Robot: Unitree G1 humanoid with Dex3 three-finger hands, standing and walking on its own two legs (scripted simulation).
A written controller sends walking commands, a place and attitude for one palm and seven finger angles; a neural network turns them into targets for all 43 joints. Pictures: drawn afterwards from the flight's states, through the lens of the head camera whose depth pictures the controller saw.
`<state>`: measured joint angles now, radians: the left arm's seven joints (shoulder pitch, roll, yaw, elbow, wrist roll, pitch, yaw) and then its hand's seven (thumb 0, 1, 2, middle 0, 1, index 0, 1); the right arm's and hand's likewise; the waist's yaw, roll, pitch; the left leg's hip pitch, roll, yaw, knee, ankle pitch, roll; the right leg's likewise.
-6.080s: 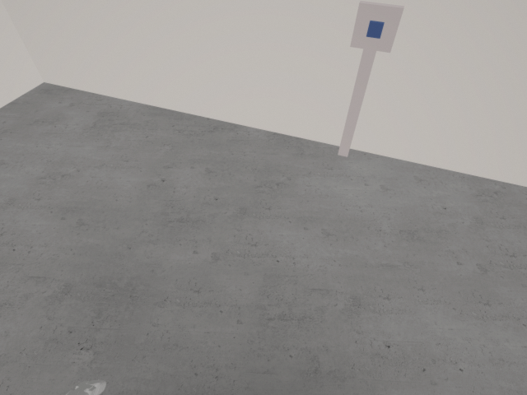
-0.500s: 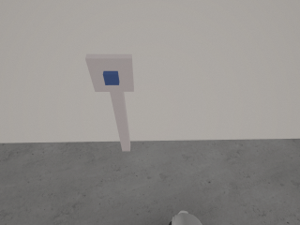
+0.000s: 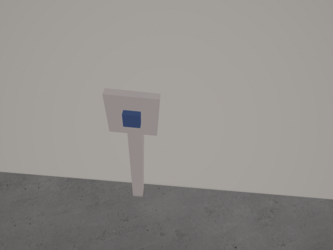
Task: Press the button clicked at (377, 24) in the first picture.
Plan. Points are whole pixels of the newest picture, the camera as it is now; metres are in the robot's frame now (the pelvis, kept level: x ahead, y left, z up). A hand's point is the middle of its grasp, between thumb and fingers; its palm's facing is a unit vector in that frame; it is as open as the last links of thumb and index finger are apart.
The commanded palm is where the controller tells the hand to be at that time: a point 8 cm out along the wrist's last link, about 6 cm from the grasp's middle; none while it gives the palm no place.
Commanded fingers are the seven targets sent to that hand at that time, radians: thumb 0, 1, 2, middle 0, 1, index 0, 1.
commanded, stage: come to a stop and stand still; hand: left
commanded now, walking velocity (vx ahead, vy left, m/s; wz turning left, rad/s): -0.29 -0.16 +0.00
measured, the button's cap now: (132, 118) +0.52 +0.16 -0.03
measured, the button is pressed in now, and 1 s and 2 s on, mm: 0 0 0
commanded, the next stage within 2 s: look again from close up in 1.76 s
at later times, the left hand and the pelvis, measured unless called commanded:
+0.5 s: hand out of the picture -0.01 +0.14 -0.15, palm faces +0.01 -0.97 -0.26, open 7.3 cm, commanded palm none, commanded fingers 0.00 0.90 0.90 -0.20 -0.30 -0.20 -0.30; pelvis -0.04 -0.05 +0.01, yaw -2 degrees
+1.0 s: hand out of the picture -0.03 +0.19 -0.17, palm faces +0.03 -0.97 -0.24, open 7.4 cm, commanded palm none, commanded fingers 0.00 0.90 0.90 -0.20 -0.30 -0.20 -0.30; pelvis -0.06 -0.01 +0.00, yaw +0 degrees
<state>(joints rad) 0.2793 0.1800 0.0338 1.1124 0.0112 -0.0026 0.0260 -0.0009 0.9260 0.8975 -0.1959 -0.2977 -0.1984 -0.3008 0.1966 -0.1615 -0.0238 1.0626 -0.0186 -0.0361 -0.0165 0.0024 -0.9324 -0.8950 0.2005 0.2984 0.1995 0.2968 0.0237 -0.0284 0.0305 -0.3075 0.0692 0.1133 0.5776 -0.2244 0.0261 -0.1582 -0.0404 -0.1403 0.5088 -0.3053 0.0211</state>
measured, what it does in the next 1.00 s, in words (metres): steps on the spot: right foot, then left foot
